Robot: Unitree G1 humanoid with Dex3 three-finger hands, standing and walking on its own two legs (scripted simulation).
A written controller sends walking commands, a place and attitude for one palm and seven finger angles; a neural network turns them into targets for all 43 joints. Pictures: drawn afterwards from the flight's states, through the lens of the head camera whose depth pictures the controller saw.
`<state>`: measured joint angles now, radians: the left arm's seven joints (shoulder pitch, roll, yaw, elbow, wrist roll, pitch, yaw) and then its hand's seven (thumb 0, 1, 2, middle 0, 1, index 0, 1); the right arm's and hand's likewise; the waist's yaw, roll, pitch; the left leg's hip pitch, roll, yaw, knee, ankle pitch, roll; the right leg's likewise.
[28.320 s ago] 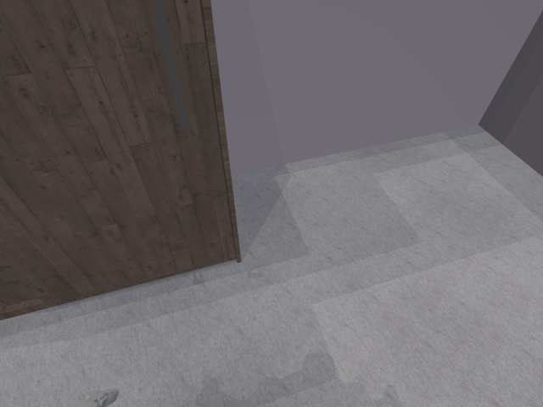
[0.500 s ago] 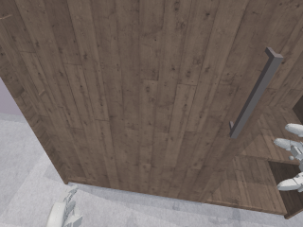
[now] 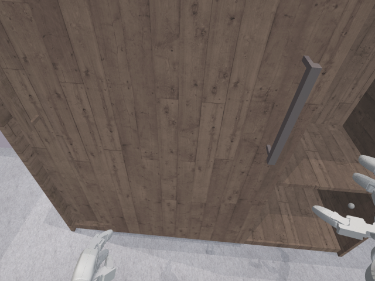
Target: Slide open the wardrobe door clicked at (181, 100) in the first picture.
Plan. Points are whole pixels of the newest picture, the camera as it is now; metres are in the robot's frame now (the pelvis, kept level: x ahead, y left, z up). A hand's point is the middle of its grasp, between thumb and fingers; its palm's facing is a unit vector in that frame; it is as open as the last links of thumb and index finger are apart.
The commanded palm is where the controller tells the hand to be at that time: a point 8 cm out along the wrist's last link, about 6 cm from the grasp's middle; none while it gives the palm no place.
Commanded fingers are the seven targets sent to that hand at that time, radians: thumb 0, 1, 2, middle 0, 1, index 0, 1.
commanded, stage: draw the hand back to the body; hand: right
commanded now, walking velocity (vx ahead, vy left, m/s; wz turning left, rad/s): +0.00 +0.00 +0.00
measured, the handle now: (286, 117) +0.46 -0.25 +0.14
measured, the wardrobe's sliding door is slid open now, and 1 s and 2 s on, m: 0.52 0.52 0.52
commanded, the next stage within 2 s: step back with the hand held close in 0.74 s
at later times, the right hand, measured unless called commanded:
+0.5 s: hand (342, 208) +0.20 -0.24 +0.15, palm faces +0.46 +0.81 -0.36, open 7.8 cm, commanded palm +0.16 -0.28 +0.16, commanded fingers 0.00 -0.90 -0.90 0.20 0.30 0.20 0.30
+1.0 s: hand (329, 195) +0.21 -0.22 +0.17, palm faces +0.43 +0.79 -0.43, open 7.4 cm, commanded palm +0.16 -0.26 +0.17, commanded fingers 0.00 -0.90 -0.90 0.20 0.30 0.20 0.30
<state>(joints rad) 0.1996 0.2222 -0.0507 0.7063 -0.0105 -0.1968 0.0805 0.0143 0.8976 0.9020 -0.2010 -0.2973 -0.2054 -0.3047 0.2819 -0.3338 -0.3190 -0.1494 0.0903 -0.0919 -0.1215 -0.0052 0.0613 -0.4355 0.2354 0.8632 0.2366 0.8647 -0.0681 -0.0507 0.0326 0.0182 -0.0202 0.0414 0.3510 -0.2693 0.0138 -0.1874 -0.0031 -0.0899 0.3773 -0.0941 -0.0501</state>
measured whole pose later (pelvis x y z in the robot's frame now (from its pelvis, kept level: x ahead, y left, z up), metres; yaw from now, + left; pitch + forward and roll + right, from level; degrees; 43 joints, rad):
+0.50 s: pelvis +0.02 +0.02 +0.00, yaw +1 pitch -7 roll +0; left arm 0.19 0.24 -0.01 0.68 0.00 -0.16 0.06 0.01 0.90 0.90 -0.20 -0.30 -0.20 -0.30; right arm 0.47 -0.34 -0.32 -0.34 0.08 -0.12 -0.12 0.01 -0.79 -0.85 0.21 0.36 0.21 0.37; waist -0.06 -0.06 0.03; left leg 0.09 -0.04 0.03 0.30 -0.27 0.04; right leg -0.13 -0.02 -0.09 0.36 -0.11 -0.03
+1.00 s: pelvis +0.02 +0.04 +0.00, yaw +0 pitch -4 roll +1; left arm 0.16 0.24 -0.02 0.65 -0.01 -0.09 0.07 0.01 0.90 0.90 -0.20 -0.30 -0.20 -0.30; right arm 0.46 -0.38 -0.37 -0.40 0.07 -0.17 -0.11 0.02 -0.89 -0.90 0.21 0.30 0.21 0.30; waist -0.05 -0.07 0.02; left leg -0.01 -0.07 0.05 0.36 -0.29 0.06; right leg -0.24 -0.06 -0.07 0.45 -0.14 -0.01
